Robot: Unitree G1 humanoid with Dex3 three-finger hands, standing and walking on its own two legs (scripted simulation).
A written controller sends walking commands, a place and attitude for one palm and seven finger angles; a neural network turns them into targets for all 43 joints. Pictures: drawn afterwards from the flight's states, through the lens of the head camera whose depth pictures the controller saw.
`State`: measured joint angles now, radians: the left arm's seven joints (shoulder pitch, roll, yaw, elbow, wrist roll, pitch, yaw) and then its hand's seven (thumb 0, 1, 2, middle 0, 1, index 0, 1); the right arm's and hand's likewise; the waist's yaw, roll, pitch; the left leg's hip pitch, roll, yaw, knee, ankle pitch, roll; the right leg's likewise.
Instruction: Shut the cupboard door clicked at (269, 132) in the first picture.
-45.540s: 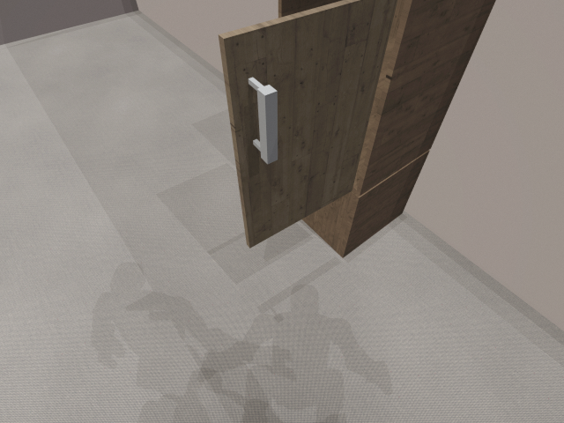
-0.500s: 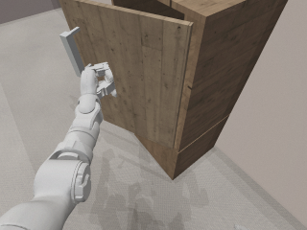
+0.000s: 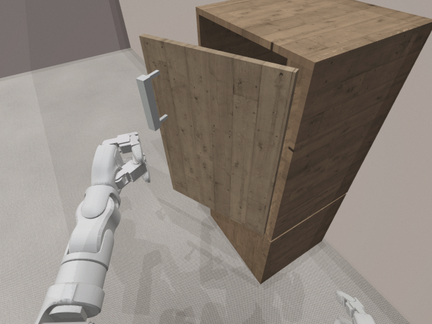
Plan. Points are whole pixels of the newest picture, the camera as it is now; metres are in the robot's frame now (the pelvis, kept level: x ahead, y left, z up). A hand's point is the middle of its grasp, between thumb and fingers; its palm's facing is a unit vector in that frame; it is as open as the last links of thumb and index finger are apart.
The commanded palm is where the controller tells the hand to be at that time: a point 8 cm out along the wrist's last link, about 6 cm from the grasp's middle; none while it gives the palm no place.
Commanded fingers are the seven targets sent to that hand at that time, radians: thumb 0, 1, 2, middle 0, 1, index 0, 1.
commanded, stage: draw the hand back to the body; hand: left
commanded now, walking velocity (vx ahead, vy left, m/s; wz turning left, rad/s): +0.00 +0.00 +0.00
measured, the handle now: (155, 100) +0.65 +0.20 +0.10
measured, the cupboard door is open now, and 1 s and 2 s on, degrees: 26 26 26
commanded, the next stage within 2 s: step back with the hand held close in 1.08 s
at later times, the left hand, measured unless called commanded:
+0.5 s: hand (63, 208) +0.25 +0.24 +0.16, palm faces +0.36 -0.88 -0.31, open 4.5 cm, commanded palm +0.19 +0.29 +0.17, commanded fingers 0.00 0.90 0.90 -0.45 -0.57 -0.45 -0.57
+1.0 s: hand (23, 236) +0.20 +0.28 +0.16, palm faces +0.49 -0.79 -0.37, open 7.3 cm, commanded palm +0.15 +0.31 +0.19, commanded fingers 0.00 0.90 0.90 -0.20 -0.30 -0.20 -0.30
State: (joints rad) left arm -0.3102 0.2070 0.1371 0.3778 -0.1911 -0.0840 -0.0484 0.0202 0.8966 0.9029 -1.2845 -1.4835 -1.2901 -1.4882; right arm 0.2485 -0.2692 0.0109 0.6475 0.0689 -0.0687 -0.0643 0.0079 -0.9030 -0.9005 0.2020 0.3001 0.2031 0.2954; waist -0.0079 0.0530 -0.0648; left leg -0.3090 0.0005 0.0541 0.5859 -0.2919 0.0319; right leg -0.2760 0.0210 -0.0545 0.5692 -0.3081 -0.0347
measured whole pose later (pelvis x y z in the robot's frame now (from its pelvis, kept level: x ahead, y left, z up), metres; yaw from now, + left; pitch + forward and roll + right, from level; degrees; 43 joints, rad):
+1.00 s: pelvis +0.02 +0.01 +0.01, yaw +1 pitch -4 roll +0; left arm 0.44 0.32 0.32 -0.32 -0.07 -0.08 0.12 0.02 0.89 0.90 -0.22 -0.32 -0.23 -0.32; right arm 0.18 -0.23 0.02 0.63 0.02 -0.08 -0.08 0.01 -0.90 -0.90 0.20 0.30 0.21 0.30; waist 0.07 0.06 0.01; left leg -0.10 -0.02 0.03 0.40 -0.23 0.04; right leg -0.05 0.01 -0.07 0.37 -0.25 -0.02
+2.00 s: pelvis -0.09 +0.02 -0.01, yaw +6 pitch -1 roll -1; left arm 0.51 0.41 0.44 -0.52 -0.02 -0.22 0.16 0.02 0.88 0.90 -0.21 -0.30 -0.22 -0.31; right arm 0.27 -0.22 0.00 0.59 0.01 -0.02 -0.08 0.01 -0.90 -0.90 0.21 0.30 0.21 0.30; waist 0.00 0.00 0.00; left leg -0.48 -0.03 0.05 0.71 -0.37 0.05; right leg -0.40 0.01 -0.04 0.64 -0.22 -0.01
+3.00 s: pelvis -0.37 +0.07 -0.01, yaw -4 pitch -4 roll -1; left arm 0.33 0.44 0.44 -0.44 -0.01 -0.19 0.20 0.02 0.88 0.90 -0.21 -0.30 -0.21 -0.31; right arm 0.28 -0.22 -0.04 0.69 -0.01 -0.10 -0.10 0.01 -0.90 -0.90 0.20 0.30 0.20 0.30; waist -0.05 -0.07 0.00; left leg -0.33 0.04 0.01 0.69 -0.30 0.02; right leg -0.49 -0.04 -0.05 0.96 -0.45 -0.02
